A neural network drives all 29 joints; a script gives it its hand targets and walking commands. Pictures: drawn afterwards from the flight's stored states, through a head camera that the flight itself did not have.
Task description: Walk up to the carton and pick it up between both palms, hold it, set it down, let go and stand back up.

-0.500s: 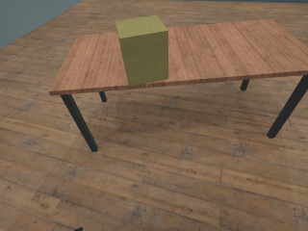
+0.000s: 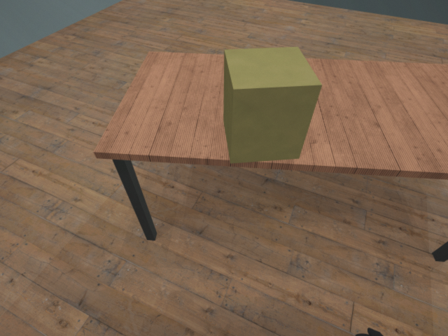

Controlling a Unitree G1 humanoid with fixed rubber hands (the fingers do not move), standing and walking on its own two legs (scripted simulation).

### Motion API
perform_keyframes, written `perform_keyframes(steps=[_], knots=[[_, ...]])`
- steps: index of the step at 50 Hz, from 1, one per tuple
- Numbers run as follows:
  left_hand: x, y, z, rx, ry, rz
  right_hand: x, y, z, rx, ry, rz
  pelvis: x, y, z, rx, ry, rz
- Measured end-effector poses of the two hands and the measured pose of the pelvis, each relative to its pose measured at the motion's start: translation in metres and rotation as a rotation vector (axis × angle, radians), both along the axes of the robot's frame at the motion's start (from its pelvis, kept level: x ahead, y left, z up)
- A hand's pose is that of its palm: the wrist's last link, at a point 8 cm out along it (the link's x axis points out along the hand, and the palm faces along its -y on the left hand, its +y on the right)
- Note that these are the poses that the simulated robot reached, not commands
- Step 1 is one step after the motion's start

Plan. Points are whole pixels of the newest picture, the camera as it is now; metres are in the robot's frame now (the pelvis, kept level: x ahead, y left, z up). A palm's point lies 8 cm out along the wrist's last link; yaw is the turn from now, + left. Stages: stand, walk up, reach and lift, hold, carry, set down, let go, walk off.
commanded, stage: walk up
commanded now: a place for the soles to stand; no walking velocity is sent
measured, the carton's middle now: (263, 106) +0.72 -0.05 +0.00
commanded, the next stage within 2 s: none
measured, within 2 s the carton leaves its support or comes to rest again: neither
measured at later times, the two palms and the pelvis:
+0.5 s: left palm (146, 266) +0.27 +0.20 -0.09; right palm (395, 332) +0.19 -0.29 -0.12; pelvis +0.17 -0.04 +0.01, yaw -1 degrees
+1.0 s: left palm (126, 267) +0.27 +0.25 -0.10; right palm (378, 259) +0.31 -0.28 -0.08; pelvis +0.18 -0.02 +0.01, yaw -3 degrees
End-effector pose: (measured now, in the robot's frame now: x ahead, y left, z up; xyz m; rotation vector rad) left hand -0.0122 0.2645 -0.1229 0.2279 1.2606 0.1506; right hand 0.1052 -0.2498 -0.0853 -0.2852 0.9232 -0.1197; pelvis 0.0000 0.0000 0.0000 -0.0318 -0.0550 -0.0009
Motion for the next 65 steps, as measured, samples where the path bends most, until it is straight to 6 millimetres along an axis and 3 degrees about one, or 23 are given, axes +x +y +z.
perform_keyframes(steps=[4, 11, 16, 20, 26, 32, 37, 44, 48, 53, 65], knots=[[0.072, 0.003, 0.017, -0.016, -0.112, -0.043, -0.016, -0.006, 0.008, -0.023, 0.109, -0.06, 0.031, 0.002, 0.015, 0.001, 0.007, 0.005], [0.169, -0.01, 0.03, -0.018, -0.186, -0.109, -0.029, -0.022, 0.003, -0.016, 0.256, -0.146, 0.086, -0.004, 0.02, 0.021, 0.023, 0.001], [0.242, -0.035, 0.032, 0.005, -0.245, -0.159, -0.016, -0.033, -0.019, 0.022, 0.328, -0.177, 0.127, -0.019, 0.008, 0.038, 0.023, -0.011], [0.282, -0.053, 0.028, 0.032, -0.31, -0.158, 0.015, -0.041, -0.04, 0.043, 0.358, -0.155, 0.152, -0.032, -0.005, 0.041, 0.019, -0.019], [0.285, -0.06, 0.038, 0.029, -0.273, -0.078, 0.095, -0.038, -0.032, 0.06, 0.254, -0.083, 0.173, -0.035, 0.007, 0.056, 0.018, -0.015], [0.272, -0.045, 0.025, 0.021, -0.195, -0.047, 0.16, -0.03, -0.02, 0.045, 0.114, -0.042, 0.182, -0.028, 0.006, 0.052, 0.029, -0.032], [0.275, -0.023, 0.009, -0.002, -0.171, -0.031, 0.184, -0.021, -0.011, 0.001, 0.047, -0.036, 0.186, -0.015, -0.002, 0.039, 0.031, -0.026], [0.282, -0.012, 0.014, 0.016, -0.188, -0.059, 0.204, -0.024, 0.004, -0.014, 0.004, -0.014, 0.185, -0.014, 0.003, 0.031, 0.045, -0.037], [0.283, -0.014, 0.022, 0.027, -0.189, -0.087, 0.208, -0.029, 0.007, 0.002, -0.037, -0.02, 0.18, -0.016, 0.005, 0.027, 0.041, -0.044], [0.289, -0.02, 0.033, 0.031, -0.236, -0.097, 0.198, -0.035, 0.004, 0.016, -0.042, -0.034, 0.176, -0.02, 0.005, 0.032, 0.031, -0.056], [0.295, -0.035, 0.03, -0.011, -0.236, -0.142, 0.132, -0.046, -0.006, -0.001, 0.087, -0.111, 0.172, -0.021, 0.008, 0.041, 0.043, -0.082]])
